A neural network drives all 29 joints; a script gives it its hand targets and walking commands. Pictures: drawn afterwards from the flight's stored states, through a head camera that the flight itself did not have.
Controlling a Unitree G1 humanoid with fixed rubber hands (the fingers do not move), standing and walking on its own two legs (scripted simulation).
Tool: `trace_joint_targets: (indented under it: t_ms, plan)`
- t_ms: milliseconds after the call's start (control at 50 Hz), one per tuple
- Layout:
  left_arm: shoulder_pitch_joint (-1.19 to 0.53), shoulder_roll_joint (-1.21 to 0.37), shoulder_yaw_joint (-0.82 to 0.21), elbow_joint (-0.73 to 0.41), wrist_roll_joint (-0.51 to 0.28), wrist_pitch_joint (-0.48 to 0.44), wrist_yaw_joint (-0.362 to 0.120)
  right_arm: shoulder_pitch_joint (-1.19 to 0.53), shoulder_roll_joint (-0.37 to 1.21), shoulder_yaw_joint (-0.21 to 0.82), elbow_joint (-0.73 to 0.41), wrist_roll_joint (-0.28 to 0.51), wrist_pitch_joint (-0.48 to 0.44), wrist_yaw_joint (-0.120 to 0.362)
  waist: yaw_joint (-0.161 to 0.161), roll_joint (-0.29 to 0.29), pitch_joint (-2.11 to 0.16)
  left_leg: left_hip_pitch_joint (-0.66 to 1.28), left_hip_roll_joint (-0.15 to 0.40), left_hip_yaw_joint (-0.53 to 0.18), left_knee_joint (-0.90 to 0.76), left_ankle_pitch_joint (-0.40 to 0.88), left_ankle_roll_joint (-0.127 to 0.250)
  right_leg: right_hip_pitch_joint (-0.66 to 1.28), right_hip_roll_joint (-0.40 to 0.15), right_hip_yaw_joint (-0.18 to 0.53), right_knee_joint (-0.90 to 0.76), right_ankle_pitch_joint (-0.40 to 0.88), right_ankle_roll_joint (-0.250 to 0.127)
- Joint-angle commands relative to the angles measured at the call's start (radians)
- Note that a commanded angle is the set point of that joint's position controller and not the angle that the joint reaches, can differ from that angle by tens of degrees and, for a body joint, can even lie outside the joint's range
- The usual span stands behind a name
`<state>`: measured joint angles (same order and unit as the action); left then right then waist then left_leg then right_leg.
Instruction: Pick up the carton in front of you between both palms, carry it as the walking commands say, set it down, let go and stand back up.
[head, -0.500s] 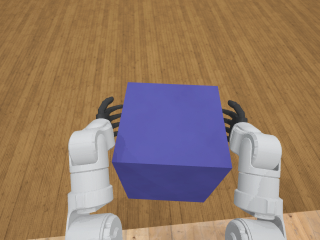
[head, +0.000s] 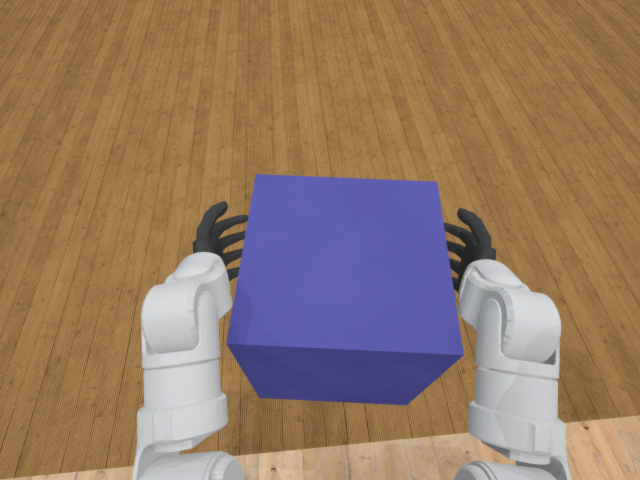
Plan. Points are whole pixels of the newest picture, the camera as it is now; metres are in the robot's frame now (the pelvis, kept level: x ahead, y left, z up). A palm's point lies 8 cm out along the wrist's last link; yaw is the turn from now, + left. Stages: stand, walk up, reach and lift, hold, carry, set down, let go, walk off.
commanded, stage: carry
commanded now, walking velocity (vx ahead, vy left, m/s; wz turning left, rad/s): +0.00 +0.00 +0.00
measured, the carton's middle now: (338, 301) +0.32 +0.00 +0.04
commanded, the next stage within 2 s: none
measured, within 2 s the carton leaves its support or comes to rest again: neither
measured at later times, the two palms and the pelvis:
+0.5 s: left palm (199, 281) +0.29 +0.16 +0.13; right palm (479, 288) +0.29 -0.14 +0.12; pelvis -0.03 +0.00 +0.00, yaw +0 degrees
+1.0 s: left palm (196, 288) +0.28 +0.16 +0.13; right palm (483, 297) +0.28 -0.14 +0.12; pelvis -0.04 +0.00 +0.00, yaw +0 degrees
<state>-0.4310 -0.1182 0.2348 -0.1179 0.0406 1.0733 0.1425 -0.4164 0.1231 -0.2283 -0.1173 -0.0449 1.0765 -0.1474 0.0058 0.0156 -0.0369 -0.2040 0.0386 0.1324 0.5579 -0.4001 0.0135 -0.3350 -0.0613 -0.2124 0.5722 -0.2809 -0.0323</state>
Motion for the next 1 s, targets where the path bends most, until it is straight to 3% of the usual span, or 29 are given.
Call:
trace_joint_targets:
  t_ms: [0,160,400,500,560,720,760,900,920,940,980]
  plan:
    - [-0.546,-0.701,-0.599,-0.052,-0.176,-0.001,-0.029,-0.568,0.706,0.620,-0.069,0.174,-0.007,0.015,-0.001,-0.003,-0.396,0.076,0.116,-0.088,-0.047,0.543,0.006,0.240,-0.112,0.124,-0.029,0.463,-0.019]
    - [-0.562,-0.701,-0.567,0.006,-0.157,0.014,-0.019,-0.566,0.703,0.573,0.012,0.150,0.009,0.000,0.001,-0.001,-0.319,0.042,0.110,-0.093,-0.108,0.380,0.010,0.194,-0.111,0.130,-0.089,0.324,-0.014]
    - [-0.605,-0.722,-0.554,0.032,-0.161,0.008,-0.017,-0.607,0.732,0.559,0.043,0.149,0.005,-0.004,-0.001,-0.016,-0.336,0.026,0.110,-0.099,-0.115,0.348,0.017,0.201,-0.114,0.133,-0.101,0.316,-0.012]
    - [-0.603,-0.728,-0.558,0.031,-0.160,0.008,-0.017,-0.622,0.732,0.566,0.024,0.154,0.002,-0.003,0.001,0.005,-0.335,0.018,0.108,-0.099,-0.123,0.318,0.019,0.190,-0.116,0.139,-0.108,0.283,-0.012]
    - [-0.604,-0.725,-0.553,0.030,-0.158,0.008,-0.016,-0.622,0.739,0.568,0.028,0.157,0.002,-0.003,-0.002,-0.019,-0.342,0.012,0.111,-0.104,-0.120,0.318,0.022,0.198,-0.113,0.137,-0.108,0.284,-0.011]
    - [-0.600,-0.716,-0.550,0.024,-0.159,0.009,-0.019,-0.628,0.744,0.577,0.022,0.162,0.003,0.002,-0.002,-0.022,-0.351,-0.001,0.109,-0.104,-0.115,0.313,0.020,0.208,-0.115,0.137,-0.109,0.304,-0.011]
    - [-0.593,-0.723,-0.555,0.036,-0.156,0.011,-0.019,-0.611,0.739,0.566,0.039,0.159,0.005,0.001,-0.002,0.002,-0.352,0.010,0.107,-0.100,-0.116,0.314,0.018,0.193,-0.118,0.140,-0.108,0.300,-0.013]
    - [-0.603,-0.720,-0.555,0.034,-0.157,0.012,-0.019,-0.616,0.738,0.563,0.040,0.154,0.006,0.001,-0.003,-0.005,-0.347,0.006,0.108,-0.103,-0.117,0.312,0.021,0.181,-0.114,0.142,-0.109,0.278,-0.008]
    - [-0.611,-0.726,-0.553,0.023,-0.163,0.011,-0.018,-0.625,0.745,0.572,0.027,0.159,0.004,0.000,-0.003,0.000,-0.357,0.005,0.104,-0.102,-0.132,0.220,0.023,0.184,-0.109,0.137,-0.113,0.189,-0.010]
    - [-0.626,-0.731,-0.563,0.015,-0.168,0.011,-0.017,-0.637,0.743,0.568,0.026,0.161,0.004,-0.001,-0.004,0.009,-0.338,0.000,0.102,-0.104,-0.165,0.055,0.034,0.163,-0.100,0.125,-0.125,0.014,-0.011]
    - [-0.664,-0.717,-0.562,-0.015,-0.174,0.008,-0.014,-0.669,0.736,0.577,0.005,0.174,0.006,-0.005,-0.022,0.016,-0.268,-0.030,0.123,-0.160,-0.221,-0.207,0.068,0.082,-0.080,0.124,-0.125,-0.234,-0.006]
